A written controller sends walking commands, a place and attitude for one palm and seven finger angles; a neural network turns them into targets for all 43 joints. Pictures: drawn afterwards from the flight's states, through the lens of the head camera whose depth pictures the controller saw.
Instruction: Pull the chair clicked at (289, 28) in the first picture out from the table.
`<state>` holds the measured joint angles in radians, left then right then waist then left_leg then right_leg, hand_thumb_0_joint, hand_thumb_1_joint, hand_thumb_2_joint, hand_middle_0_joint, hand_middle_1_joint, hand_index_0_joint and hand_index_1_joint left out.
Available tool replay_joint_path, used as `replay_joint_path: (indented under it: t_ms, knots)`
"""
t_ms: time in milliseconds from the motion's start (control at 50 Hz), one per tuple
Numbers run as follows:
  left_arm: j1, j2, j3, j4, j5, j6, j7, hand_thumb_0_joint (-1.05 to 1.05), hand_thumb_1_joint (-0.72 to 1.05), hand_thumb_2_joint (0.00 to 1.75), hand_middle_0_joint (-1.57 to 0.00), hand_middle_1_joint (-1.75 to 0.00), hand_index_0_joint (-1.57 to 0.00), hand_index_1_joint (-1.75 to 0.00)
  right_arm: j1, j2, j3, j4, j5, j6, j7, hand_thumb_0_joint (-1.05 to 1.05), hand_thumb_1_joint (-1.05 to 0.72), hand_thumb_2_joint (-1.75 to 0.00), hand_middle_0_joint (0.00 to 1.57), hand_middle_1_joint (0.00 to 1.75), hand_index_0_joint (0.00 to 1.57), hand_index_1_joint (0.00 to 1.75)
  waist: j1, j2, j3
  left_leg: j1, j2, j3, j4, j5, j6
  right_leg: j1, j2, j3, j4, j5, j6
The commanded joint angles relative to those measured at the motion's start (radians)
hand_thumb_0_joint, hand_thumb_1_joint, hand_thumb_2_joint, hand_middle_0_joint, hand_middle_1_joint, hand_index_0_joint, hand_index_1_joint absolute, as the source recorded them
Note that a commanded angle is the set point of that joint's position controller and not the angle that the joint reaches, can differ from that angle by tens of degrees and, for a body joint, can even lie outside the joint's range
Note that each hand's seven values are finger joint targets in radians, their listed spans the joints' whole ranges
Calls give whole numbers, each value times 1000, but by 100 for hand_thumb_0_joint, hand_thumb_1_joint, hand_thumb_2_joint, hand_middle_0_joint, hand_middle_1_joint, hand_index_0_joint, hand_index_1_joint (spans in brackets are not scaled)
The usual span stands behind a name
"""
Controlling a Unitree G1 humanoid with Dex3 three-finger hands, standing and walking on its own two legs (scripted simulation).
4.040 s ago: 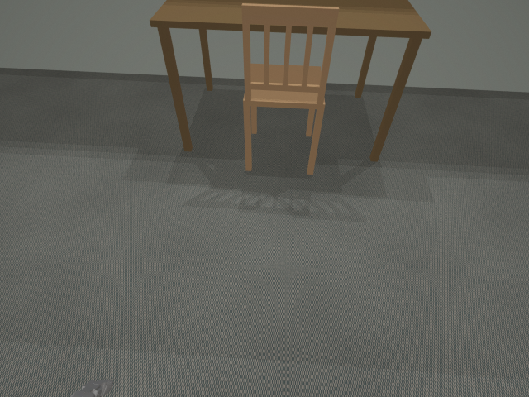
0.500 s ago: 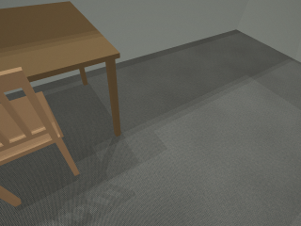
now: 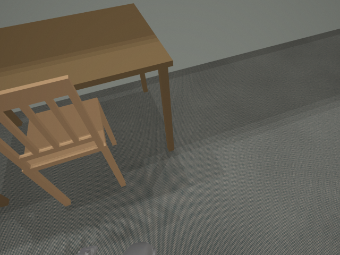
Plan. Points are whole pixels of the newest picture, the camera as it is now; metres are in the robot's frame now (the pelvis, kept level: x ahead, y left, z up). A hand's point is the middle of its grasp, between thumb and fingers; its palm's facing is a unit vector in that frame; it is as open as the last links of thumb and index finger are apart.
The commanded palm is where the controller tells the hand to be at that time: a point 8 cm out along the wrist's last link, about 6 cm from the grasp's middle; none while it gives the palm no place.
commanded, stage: turn to face it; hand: left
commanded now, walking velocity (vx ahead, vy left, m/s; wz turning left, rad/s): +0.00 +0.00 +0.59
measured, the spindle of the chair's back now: (41, 127) +0.58 +0.53 -0.12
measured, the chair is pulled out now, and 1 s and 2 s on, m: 0.00 0.00 0.00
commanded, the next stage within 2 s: take the last steps up to it in 0.50 s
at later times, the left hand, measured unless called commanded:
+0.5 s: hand out of the picture -0.02 +0.26 -0.17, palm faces +0.29 -0.93 -0.24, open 7.4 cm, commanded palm none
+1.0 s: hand out of the picture -0.05 +0.17 -0.16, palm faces +0.41 -0.90 -0.17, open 7.4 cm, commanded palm none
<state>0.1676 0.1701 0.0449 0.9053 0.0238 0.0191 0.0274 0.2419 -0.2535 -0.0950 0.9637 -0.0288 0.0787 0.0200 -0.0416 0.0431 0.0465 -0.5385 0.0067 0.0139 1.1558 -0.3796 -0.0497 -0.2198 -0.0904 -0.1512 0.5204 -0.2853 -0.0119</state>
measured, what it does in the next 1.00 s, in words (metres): steps on the spot, turning left: left foot, then right foot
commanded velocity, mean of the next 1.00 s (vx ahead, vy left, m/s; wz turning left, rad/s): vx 0.13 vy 0.00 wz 0.23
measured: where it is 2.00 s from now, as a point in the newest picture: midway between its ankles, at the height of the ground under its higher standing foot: (149, 250)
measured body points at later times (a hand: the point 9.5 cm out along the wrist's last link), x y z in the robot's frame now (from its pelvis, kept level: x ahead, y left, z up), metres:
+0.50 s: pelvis -0.01 +0.04 +0.00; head +0.02 +0.08 +0.45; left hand -0.04 +0.31 -0.15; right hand +0.17 -0.17 -0.12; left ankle -0.02 +0.14 -0.74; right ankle +0.02 -0.12 -0.67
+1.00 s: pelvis +0.04 +0.04 +0.01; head +0.05 +0.03 +0.46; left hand -0.07 +0.22 -0.14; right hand +0.14 -0.19 -0.15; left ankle +0.02 +0.19 -0.68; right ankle +0.03 -0.09 -0.74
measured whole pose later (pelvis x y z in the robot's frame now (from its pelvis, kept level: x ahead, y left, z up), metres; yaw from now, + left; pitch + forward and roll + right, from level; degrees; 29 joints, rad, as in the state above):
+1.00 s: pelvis +0.04 +0.04 +0.01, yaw +21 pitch -1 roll +0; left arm 0.41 0.11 0.02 1.05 0.03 -0.05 0.01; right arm 0.30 -0.22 -0.07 1.05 -0.03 0.04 0.03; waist 0.01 0.03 0.01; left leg -0.48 0.08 0.02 0.93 -0.25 -0.01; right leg -0.05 -0.05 -0.14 0.33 -0.26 0.00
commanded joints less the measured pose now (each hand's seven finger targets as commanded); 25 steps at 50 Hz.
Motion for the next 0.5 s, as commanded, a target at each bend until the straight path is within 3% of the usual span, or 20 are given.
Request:
replay_joint_path:
  t_ms: [0,140,180,200,220,240,260,280,320,340,380,420,480]
  knots:
    - [45,190,38,-62,0,-26,13,0,90,90,-20,-30,-20,-30,-61,-41,-5,-89,6,-16,5,0,-90,-90,20,30,20,30,48,-221,-13,-56,46,23,-34,-14,-29,91,-251,98,-187,343,-92]
    - [116,252,54,-37,10,-15,6,0,90,90,-20,-30,-20,-30,-152,-32,19,-132,15,-32,8,0,-90,-90,20,30,20,30,96,-264,-69,98,31,104,-377,-70,-6,171,-289,44,-83,559,-102]
    - [106,262,57,-35,8,-11,3,0,90,90,-20,-30,-20,-30,-123,-43,19,-132,15,-36,5,0,-90,-90,20,30,20,30,79,-276,-85,174,19,127,-477,-15,8,146,-283,17,-43,558,-76]
    - [100,262,57,-35,4,-10,0,0,90,90,-20,-30,-20,-30,-98,-57,18,-126,13,-40,4,0,-90,-90,20,30,20,30,60,-255,-99,242,12,130,-570,58,16,127,-263,-4,6,544,-49]
    - [85,255,57,-37,-5,-8,-3,0,90,90,-20,-30,-20,-30,-39,-90,9,-111,11,-49,2,0,-90,-90,20,30,20,30,20,-196,-139,371,25,113,-706,191,31,75,-243,-38,115,512,-8]
    - [90,211,50,-61,-12,-4,-7,0,90,90,-20,-30,-20,-30,24,-192,-14,-106,3,-61,-3,0,-90,-90,20,30,20,30,-15,46,-197,582,212,-126,-771,452,107,-147,-152,-68,329,231,55]
    - [29,142,22,-110,-13,-2,-10,0,90,90,-20,-30,-20,-30,94,-283,-33,-93,10,-64,-12,0,-90,-90,20,30,20,30,-56,287,-198,643,430,-384,-785,934,249,-369,-36,-14,531,-378,106]
    - [0,170,27,-112,-6,12,-2,0,90,90,-20,-30,-20,-30,104,-269,-26,-71,11,-56,-18,0,-90,-90,20,30,20,30,-49,154,-184,582,443,-299,-757,921,295,-349,-51,88,603,-385,87]
    - [6,156,31,-72,-9,17,-2,0,90,90,-20,-30,-20,-30,-13,-202,-8,-88,7,-62,-35,0,-90,-90,20,30,20,30,-8,190,-119,508,331,-216,-762,810,260,-367,-53,120,630,-269,87]
    - [26,164,32,-53,-9,16,-8,0,90,90,-20,-30,-20,-30,-67,-176,3,-104,9,-62,-37,0,-90,-90,20,30,20,30,12,162,-109,476,292,-164,-761,768,238,-347,-48,130,627,-209,88]
    - [63,158,30,-28,-10,19,-14,0,90,90,-20,-30,-20,-30,-100,-155,12,-114,9,-64,-35,0,-90,-90,20,30,20,30,33,131,-87,424,242,-119,-782,684,213,-293,-24,113,583,-153,91]
    - [73,151,27,-21,-11,21,-15,0,90,90,-20,-30,-20,-30,-86,-155,12,-106,11,-65,-34,0,-90,-90,20,30,20,30,30,113,-97,447,225,-117,-794,650,210,-278,-6,104,517,-129,95]
    - [54,141,23,-27,-11,22,-11,0,90,90,-20,-30,-20,-30,-59,-151,12,-94,9,-62,-33,0,-90,-90,20,30,20,30,19,88,-80,432,236,-157,-819,558,225,-253,6,108,430,-136,93]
